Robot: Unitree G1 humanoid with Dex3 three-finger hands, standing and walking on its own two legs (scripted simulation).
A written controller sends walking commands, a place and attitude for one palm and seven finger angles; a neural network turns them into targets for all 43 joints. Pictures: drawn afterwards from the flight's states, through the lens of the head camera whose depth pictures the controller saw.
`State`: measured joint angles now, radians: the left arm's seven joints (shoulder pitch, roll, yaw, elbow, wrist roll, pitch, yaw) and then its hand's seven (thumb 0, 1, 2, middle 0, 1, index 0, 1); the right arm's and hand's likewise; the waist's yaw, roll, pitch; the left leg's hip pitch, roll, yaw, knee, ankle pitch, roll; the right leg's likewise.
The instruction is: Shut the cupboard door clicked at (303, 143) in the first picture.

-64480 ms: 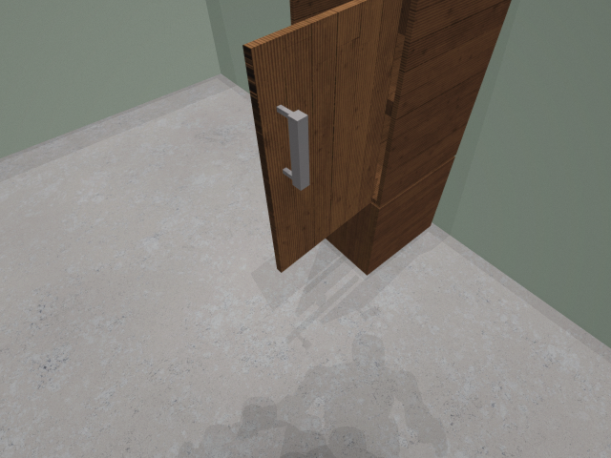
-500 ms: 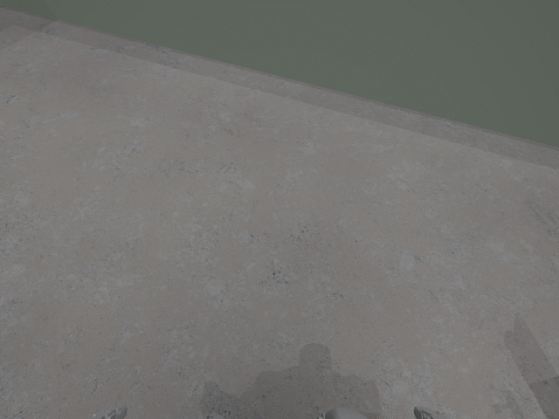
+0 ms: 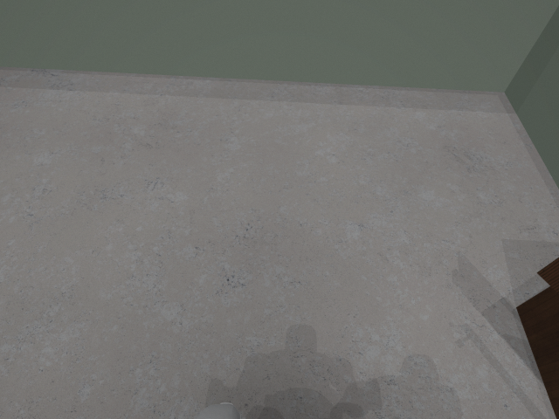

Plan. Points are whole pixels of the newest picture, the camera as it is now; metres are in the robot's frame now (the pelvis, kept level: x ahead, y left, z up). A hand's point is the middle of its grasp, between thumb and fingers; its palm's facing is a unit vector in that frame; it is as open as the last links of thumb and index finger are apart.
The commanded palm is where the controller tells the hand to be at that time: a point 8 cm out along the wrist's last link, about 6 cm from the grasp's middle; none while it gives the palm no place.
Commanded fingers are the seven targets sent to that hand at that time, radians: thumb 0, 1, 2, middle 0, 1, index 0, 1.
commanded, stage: turn to face it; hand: left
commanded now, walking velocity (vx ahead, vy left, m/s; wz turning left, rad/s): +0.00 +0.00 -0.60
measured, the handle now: out of the picture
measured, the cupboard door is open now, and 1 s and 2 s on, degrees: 31 31 31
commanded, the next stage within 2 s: take the last steps up to it in 1.62 s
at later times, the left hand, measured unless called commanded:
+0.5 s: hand (188, 401) +0.16 +0.16 -0.15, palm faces -0.28 -0.91 -0.29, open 7.4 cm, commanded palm none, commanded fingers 0.00 0.90 0.90 -0.20 -0.30 -0.20 -0.30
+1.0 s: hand (207, 362) +0.22 +0.14 -0.16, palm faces -0.54 -0.82 -0.22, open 7.4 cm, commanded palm none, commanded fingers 0.00 0.90 0.90 -0.20 -0.30 -0.20 -0.30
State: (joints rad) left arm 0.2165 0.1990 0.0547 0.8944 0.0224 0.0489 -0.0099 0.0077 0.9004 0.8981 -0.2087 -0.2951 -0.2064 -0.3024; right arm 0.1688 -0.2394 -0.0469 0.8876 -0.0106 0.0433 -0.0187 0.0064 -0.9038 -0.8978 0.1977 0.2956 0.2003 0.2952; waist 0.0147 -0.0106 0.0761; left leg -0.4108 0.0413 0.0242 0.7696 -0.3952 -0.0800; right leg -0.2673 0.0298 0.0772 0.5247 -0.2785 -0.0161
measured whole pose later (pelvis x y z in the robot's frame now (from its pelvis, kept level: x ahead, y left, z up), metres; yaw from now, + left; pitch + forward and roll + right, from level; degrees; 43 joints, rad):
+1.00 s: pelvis +0.02 +0.01 +0.00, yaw -37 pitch +1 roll -2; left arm 0.18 0.27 0.10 0.89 0.02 0.09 -0.04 0.01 0.91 0.90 -0.20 -0.29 -0.20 -0.30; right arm 0.22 -0.20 -0.01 0.87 -0.04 0.01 -0.03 0.00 -0.90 -0.90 0.20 0.30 0.21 0.30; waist 0.01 0.00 0.08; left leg -0.26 0.12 0.16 0.49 -0.24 -0.01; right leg -0.47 -0.02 -0.02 1.07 -0.43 0.05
